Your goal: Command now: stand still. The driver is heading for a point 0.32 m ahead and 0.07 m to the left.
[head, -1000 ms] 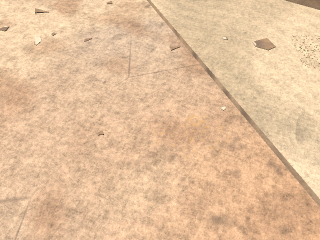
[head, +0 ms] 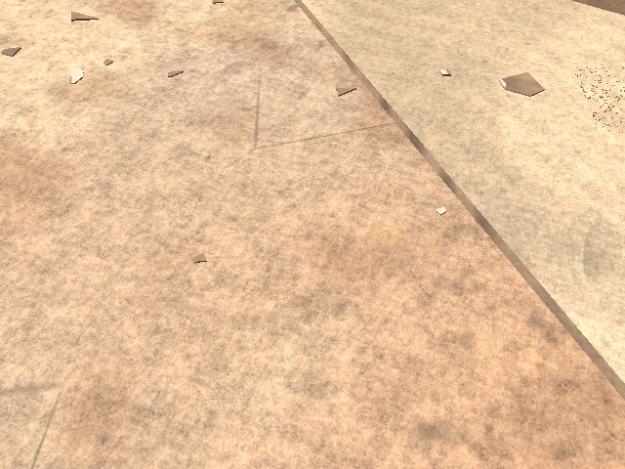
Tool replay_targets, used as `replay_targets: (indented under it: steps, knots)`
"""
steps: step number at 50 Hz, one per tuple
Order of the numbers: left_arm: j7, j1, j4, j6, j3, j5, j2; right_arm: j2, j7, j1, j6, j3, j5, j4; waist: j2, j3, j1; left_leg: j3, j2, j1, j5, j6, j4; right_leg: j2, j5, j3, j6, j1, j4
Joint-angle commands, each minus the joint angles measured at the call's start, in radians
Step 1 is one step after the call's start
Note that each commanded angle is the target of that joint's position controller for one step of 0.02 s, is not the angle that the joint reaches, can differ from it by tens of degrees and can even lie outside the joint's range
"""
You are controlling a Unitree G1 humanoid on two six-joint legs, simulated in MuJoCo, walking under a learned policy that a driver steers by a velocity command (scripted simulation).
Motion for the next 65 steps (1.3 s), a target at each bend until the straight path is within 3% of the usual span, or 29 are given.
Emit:
replay_targets:
  steps: [1, 25, 26, 28, 30, 31, 32, 33, 35, 37, 38, 40, 41, 42, 43, 44, 45, 46, 48, 50, 55, 57, 59, 60, 61, 62, 63, 64, 65]
  knots:
    - [0.003, 0.071, -0.004, -0.003, 0.009, 0.0, 0.07, -0.07, -0.002, 0.081, -0.003, -0.01, 0.0, -0.003, 0.003, 0.057, 0.0, -0.097, 0.109, -0.056, 0.106, 0.025, -0.076, -0.109, 0.11, 0.099, -0.024, -0.008, -0.057]
    - [0.005, 0.099, -0.005, -0.004, 0.01, 0.0, 0.054, -0.054, -0.004, 0.102, -0.008, -0.012, 0.001, 0.0, 0.003, 0.065, 0.0, -0.098, 0.109, -0.045, 0.135, 0.029, -0.076, -0.113, 0.123, 0.091, -0.019, -0.005, -0.046]
    - [0.005, 0.105, -0.003, -0.003, 0.008, 0.001, 0.048, -0.05, -0.003, 0.11, -0.007, -0.011, -0.001, 0.002, 0.004, 0.045, -0.001, -0.098, 0.102, -0.038, 0.058, 0.031, -0.088, -0.104, 0.06, 0.088, -0.021, 0.002, -0.052]
    - [0.002, 0.098, -0.014, 0.0, 0.016, 0.005, 0.062, -0.084, -0.002, 0.117, -0.001, -0.026, -0.003, -0.002, 0.029, 0.067, -0.007, -0.115, 0.086, -0.058, -0.188, 0.054, -0.099, -0.059, -0.136, 0.058, -0.034, -0.041, -0.004]
    - [-0.008, 0.072, -0.043, 0.002, 0.022, 0.017, 0.059, -0.118, 0.003, 0.152, 0.009, -0.045, -0.004, -0.007, 0.087, 0.129, -0.03, -0.219, 0.133, -0.076, -0.493, 0.113, -0.147, -0.007, -0.335, 0.013, -0.05, -0.183, 0.117]
    - [-0.015, 0.043, -0.067, -0.002, 0.019, 0.025, 0.04, -0.132, 0.004, 0.196, 0.01, -0.053, -0.003, 0.0, 0.125, 0.16, -0.051, -0.316, 0.199, -0.061, -0.597, 0.152, -0.204, 0.01, -0.336, -0.023, -0.049, -0.263, 0.207]
    - [-0.022, 0.019, -0.089, -0.011, 0.015, 0.035, 0.022, -0.145, 0.004, 0.217, 0.009, -0.061, -0.004, 0.004, 0.153, 0.191, -0.058, -0.404, 0.275, -0.057, -0.635, 0.194, -0.249, -0.005, -0.28, -0.066, -0.046, -0.313, 0.292]
    - [-0.028, -0.012, -0.112, -0.022, 0.017, 0.038, 0.03, -0.143, 0.006, 0.219, 0.004, -0.066, -0.007, 0.001, 0.139, 0.213, -0.062, -0.452, 0.319, -0.074, -0.604, 0.222, -0.278, -0.04, -0.242, -0.068, -0.045, -0.342, 0.354]
    - [-0.04, -0.035, -0.146, -0.044, 0.027, 0.032, 0.051, -0.155, 0.012, 0.202, -0.012, -0.075, -0.018, -0.012, 0.104, 0.199, -0.05, -0.446, 0.334, -0.041, -0.478, 0.234, -0.28, -0.072, -0.262, -0.049, -0.045, -0.392, 0.412]
    - [-0.05, -0.031, -0.165, -0.062, 0.034, 0.019, 0.054, -0.154, 0.015, 0.168, -0.027, -0.078, -0.013, -0.026, 0.096, 0.179, -0.025, -0.359, 0.298, -0.047, -0.353, 0.207, -0.247, -0.075, -0.24, -0.061, -0.046, -0.329, 0.326]
    - [-0.053, -0.008, -0.165, -0.068, 0.037, 0.013, 0.049, -0.155, 0.016, 0.145, -0.032, -0.08, -0.008, -0.034, 0.095, 0.164, -0.004, -0.305, 0.268, -0.082, -0.303, 0.19, -0.222, -0.06, -0.199, -0.081, -0.047, -0.242, 0.256]
    - [-0.05, 0.166, -0.107, -0.075, 0.05, 0.002, 0.04, -0.144, 0.02, 0.085, -0.035, -0.078, 0.005, -0.057, 0.055, 0.131, 0.08, -0.209, 0.177, -0.281, -0.235, 0.152, -0.096, 0.007, -0.077, -0.13, -0.041, 0.109, 0.067]
    - [-0.04, 0.277, -0.078, -0.081, 0.066, 0.008, 0.08, -0.115, 0.025, 0.061, -0.047, -0.07, 0.001, -0.076, -0.025, 0.09, 0.127, -0.14, 0.113, -0.406, -0.189, 0.122, 0.063, -0.061, -0.113, -0.031, -0.041, 0.298, 0.003]
    - [-0.028, 0.404, -0.072, -0.086, 0.094, 0.019, 0.193, -0.027, 0.035, 0.034, -0.06, -0.045, 0.01, -0.122, -0.273, 0.018, 0.17, 0.024, -0.022, -0.547, -0.224, 0.069, 0.414, -0.331, -0.423, 0.368, -0.095, 0.413, -0.204]
    - [-0.025, 0.438, -0.048, -0.068, 0.103, 0.017, 0.217, -0.09, 0.041, 0.027, -0.057, -0.062, -0.017, -0.14, -0.253, 0.051, 0.144, 0.015, -0.013, -0.613, -0.304, 0.076, 0.642, -0.45, -0.531, 0.567, -0.156, 0.316, -0.265]
    - [-0.026, 0.314, -0.086, -0.063, 0.087, 0.02, 0.16, -0.103, 0.051, 0.008, -0.055, -0.067, -0.03, -0.144, -0.103, 0.133, 0.077, -0.04, 0.05, -0.621, -0.214, 0.088, 0.738, -0.433, -0.535, 0.506, -0.153, 0.202, -0.268]
    - [-0.03, 0.22, -0.118, -0.07, 0.081, 0.014, 0.14, -0.071, 0.061, 0.014, -0.058, -0.061, -0.024, -0.139, -0.05, 0.165, 0.039, -0.065, 0.074, -0.603, -0.121, 0.084, 0.744, -0.395, -0.427, 0.398, -0.133, 0.131, -0.282]
    - [-0.029, 0.171, -0.135, -0.079, 0.074, 0.012, 0.126, -0.055, 0.066, 0.029, -0.06, -0.061, -0.017, -0.131, -0.036, 0.162, 0.012, -0.068, 0.089, -0.573, -0.053, 0.076, 0.73, -0.354, -0.295, 0.29, -0.11, 0.11, -0.294]
    - [-0.021, 0.18, -0.125, -0.096, 0.052, 0.011, 0.078, -0.06, 0.068, 0.051, -0.049, -0.068, -0.023, -0.115, -0.026, 0.134, -0.009, -0.031, 0.074, -0.535, 0.004, 0.056, 0.716, -0.29, 0.173, 0.107, -0.085, 0.132, -0.244]
    - [-0.017, 0.233, -0.097, -0.103, 0.041, 0.011, 0.075, -0.055, 0.06, 0.058, -0.037, -0.073, -0.019, -0.115, -0.056, 0.082, -0.027, 0.014, 0.039, -0.52, 0.013, 0.042, 0.697, -0.263, 0.668, -0.017, -0.072, 0.178, -0.151]
    - [-0.003, 0.235, -0.079, -0.096, 0.015, 0.011, 0.07, -0.015, 0.049, -0.155, -0.03, -0.043, -0.005, -0.186, -0.126, 0.1, 0.0, 0.144, -0.022, -0.365, 0.127, 0.029, 0.309, -0.188, 0.865, -0.142, -0.056, 0.084, -0.096]
    - [0.003, 0.257, -0.065, -0.097, 0.018, 0.01, 0.093, -0.039, 0.043, -0.11, -0.032, -0.041, -0.004, -0.169, -0.156, 0.05, -0.011, 0.159, -0.047, -0.256, 0.142, 0.047, 0.252, -0.212, 0.963, -0.128, -0.067, 0.103, -0.013]
    - [0.005, 0.23, -0.066, -0.098, 0.021, 0.003, 0.109, -0.076, 0.035, 0.004, -0.042, -0.051, -0.005, -0.128, -0.153, -0.003, -0.064, 0.133, -0.053, -0.144, 0.158, 0.087, 0.197, -0.237, 1.0, -0.105, -0.074, 0.124, 0.109]
    - [0.001, 0.204, -0.067, -0.094, 0.023, -0.004, 0.114, -0.088, 0.031, 0.076, -0.053, -0.057, -0.013, -0.102, -0.119, -0.025, -0.113, 0.116, -0.038, -0.05, 0.263, 0.103, 0.083, -0.224, 0.91, -0.112, -0.069, 0.109, 0.224]
    - [-0.004, 0.218, -0.07, -0.095, 0.021, -0.011, 0.107, -0.137, 0.027, 0.147, -0.067, -0.069, -0.03, -0.08, -0.068, -0.079, -0.134, 0.03, 0.057, 0.105, 0.532, 0.124, 0.04, -0.185, 0.644, -0.118, -0.051, 0.021, 0.374]
    - [-0.003, 0.306, -0.081, -0.083, 0.01, -0.033, 0.036, -0.221, 0.026, 0.226, -0.07, -0.088, -0.043, -0.07, 0.123, -0.221, -0.113, -0.239, 0.349, 0.327, 1.123, 0.263, 0.129, -0.053, -0.089, -0.171, -0.019, -0.144, 0.719]
    - [-0.007, 0.385, -0.048, -0.058, 0.021, -0.04, 0.037, -0.179, 0.029, 0.196, -0.06, -0.073, 0.004, -0.072, 0.094, -0.331, -0.063, -0.381, 0.443, 0.298, 1.175, 0.382, 0.087, -0.006, -0.423, -0.034, -0.009, -0.149, 0.847]
    - [-0.008, 0.322, -0.06, -0.041, 0.027, -0.005, 0.048, -0.163, 0.028, 0.084, -0.051, -0.07, 0.022, -0.1, 0.055, -0.208, -0.041, -0.327, 0.408, 0.135, 0.876, 0.377, 0.006, -0.041, -0.403, -0.002, -0.004, -0.174, 0.854]
    - [-0.011, 0.231, -0.082, -0.035, 0.026, 0.02, 0.036, -0.116, 0.022, -0.011, -0.046, -0.055, 0.017, -0.119, 0.045, -0.071, -0.027, -0.284, 0.362, -0.002, 0.663, 0.336, -0.069, -0.055, -0.364, 0.0, -0.001, -0.206, 0.809]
